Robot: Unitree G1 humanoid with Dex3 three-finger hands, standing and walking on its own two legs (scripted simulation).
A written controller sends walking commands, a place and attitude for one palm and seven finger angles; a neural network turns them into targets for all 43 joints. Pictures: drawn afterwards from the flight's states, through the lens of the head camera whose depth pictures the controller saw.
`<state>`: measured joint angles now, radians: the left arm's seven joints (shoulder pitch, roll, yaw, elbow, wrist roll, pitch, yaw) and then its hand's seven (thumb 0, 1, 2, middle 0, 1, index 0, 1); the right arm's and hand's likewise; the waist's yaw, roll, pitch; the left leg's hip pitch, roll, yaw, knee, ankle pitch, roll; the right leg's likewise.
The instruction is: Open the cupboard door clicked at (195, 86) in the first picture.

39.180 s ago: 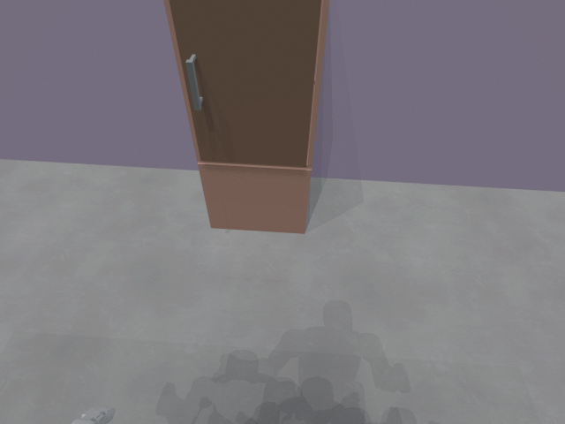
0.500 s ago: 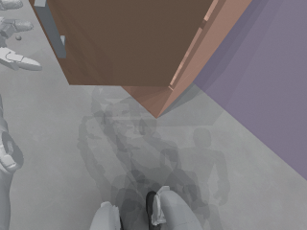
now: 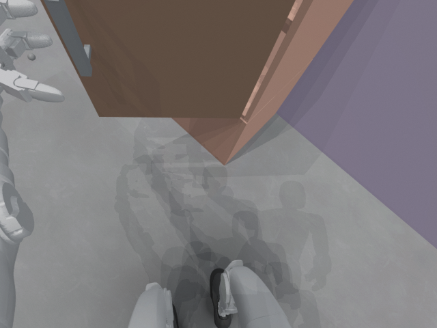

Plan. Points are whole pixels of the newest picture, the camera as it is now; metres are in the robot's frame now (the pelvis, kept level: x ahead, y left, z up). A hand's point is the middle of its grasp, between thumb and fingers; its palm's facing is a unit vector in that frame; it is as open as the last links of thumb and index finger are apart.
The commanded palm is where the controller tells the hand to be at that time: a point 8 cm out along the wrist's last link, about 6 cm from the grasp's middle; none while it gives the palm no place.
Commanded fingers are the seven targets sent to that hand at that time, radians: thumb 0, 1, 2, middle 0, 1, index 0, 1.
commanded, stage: move the hooked fingers beside the handle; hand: left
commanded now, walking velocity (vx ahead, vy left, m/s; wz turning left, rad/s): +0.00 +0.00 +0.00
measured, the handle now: (73, 30) +0.60 +0.18 +0.06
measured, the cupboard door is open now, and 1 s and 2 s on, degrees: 46 46 46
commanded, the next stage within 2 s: slide the fingers in behind the handle in 0.32 s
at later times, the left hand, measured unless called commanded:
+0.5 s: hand (27, 51) +0.55 +0.24 +0.07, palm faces -0.04 -1.00 -0.04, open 14.0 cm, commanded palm +0.54 +0.25 +0.06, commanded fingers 0.00 -0.50 0.30 -0.30 -1.20 -0.30 -1.20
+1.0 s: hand (55, 55) +0.55 +0.20 +0.06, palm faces -0.05 -1.00 -0.02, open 13.9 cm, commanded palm +0.54 +0.22 +0.06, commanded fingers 0.00 -0.50 0.30 -0.30 -1.20 -0.30 -1.20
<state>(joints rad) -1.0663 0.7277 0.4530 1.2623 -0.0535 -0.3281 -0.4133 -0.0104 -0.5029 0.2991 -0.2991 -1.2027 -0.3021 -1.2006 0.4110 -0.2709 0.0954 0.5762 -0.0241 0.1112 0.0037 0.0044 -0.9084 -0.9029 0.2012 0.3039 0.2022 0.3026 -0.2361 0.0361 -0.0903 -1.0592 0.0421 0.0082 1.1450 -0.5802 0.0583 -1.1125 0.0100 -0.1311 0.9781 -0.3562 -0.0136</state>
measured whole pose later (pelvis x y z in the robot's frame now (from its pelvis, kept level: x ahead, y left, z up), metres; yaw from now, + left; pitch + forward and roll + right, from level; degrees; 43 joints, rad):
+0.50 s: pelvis -0.01 +0.00 -0.01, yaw -1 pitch +30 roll -6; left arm -1.13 0.81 0.47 1.26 -0.03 -0.31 -0.43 -0.01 -0.50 0.30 -0.30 -1.20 -0.30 -1.20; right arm 0.42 -0.28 0.11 0.58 -0.02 0.10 0.00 0.00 -0.91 -0.90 0.20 0.30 0.20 0.30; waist -0.26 0.04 -0.08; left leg -1.14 0.05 0.01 1.19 -0.58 0.05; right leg -1.19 0.01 -0.13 1.01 -0.34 -0.02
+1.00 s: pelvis +0.00 +0.00 +0.00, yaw +0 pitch +29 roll -6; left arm -1.06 0.66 0.42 1.20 -0.05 -0.33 -0.34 -0.01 -0.50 0.30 -0.30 -1.20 -0.31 -1.20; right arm 0.42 -0.26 0.09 0.58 -0.03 0.10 0.02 0.00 -0.91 -0.90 0.20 0.30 0.20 0.30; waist -0.24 0.05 -0.10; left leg -1.08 0.04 0.01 1.16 -0.58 0.06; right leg -1.14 0.01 -0.13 0.99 -0.36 -0.01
